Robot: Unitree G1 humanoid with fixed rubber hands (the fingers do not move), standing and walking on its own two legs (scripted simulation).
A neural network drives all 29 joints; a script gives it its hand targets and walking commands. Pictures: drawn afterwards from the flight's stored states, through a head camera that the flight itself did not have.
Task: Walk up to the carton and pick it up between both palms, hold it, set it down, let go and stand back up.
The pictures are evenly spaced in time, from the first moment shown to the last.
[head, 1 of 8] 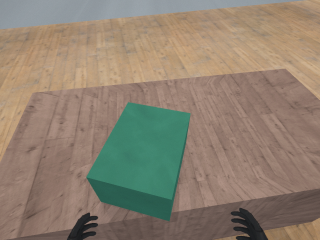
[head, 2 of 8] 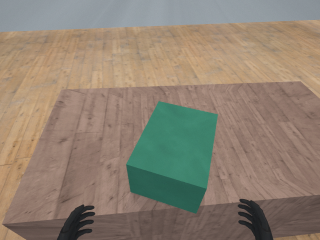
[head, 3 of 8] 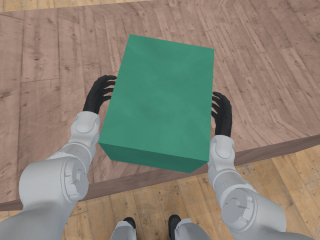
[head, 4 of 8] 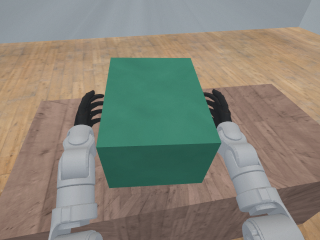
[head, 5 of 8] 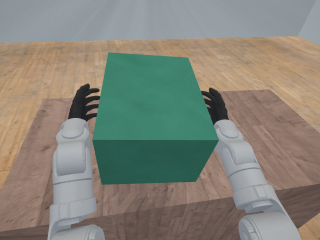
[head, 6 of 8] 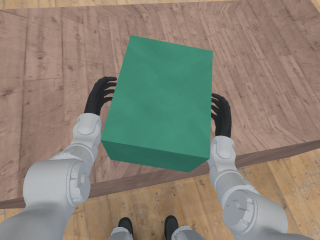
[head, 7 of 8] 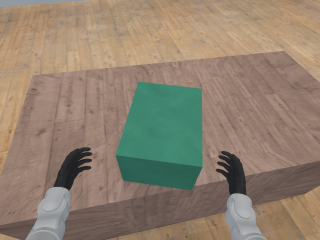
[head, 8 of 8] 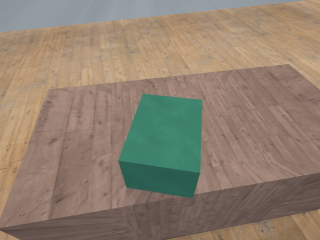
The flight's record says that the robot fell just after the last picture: no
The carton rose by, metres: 0.28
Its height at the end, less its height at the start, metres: +0.00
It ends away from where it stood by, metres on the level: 0.01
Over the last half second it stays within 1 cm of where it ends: yes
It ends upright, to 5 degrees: yes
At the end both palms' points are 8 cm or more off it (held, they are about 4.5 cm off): yes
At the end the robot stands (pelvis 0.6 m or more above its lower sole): yes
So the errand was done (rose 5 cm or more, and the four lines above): yes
